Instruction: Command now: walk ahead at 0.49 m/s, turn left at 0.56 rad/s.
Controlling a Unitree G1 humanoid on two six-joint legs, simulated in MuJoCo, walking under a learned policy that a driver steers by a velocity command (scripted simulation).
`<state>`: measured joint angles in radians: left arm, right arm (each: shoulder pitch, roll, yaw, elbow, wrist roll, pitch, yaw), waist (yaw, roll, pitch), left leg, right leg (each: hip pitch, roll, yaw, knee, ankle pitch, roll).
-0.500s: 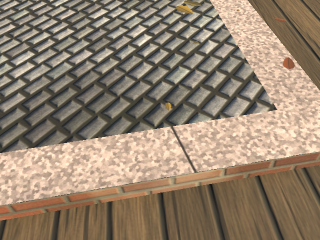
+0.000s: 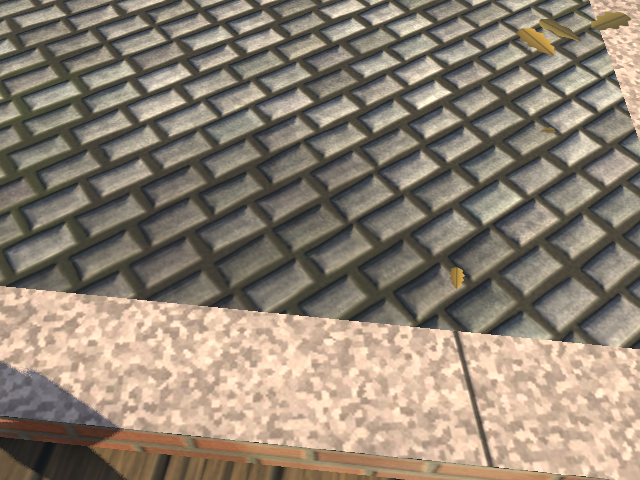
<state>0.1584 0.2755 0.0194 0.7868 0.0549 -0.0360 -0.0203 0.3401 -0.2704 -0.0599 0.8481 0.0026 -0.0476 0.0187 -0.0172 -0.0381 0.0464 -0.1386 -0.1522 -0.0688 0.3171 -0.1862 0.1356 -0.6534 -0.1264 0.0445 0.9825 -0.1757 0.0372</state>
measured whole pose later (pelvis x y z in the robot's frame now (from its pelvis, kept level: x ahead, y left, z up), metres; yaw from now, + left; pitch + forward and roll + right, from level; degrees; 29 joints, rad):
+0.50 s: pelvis +0.29 -0.03 +0.00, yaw +9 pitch +1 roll -1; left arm 0.41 0.22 0.03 0.95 0.02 -0.08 0.00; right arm 0.20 -0.24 -0.02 0.75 -0.06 -0.02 0.02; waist 0.02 0.06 0.01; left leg -0.76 0.01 -0.03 1.60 -0.35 0.06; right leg -0.21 0.07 -0.04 0.40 -0.22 -0.08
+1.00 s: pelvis +0.57 +0.07 +0.09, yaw -6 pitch +1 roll +0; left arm 0.22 0.23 0.08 0.72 0.03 -0.02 0.00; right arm 0.32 -0.20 -0.05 0.87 -0.03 -0.07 0.01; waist 0.03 -0.05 -0.04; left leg -0.38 0.03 0.21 0.74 -0.37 0.08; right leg -0.77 0.00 0.06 1.59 -0.12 -0.09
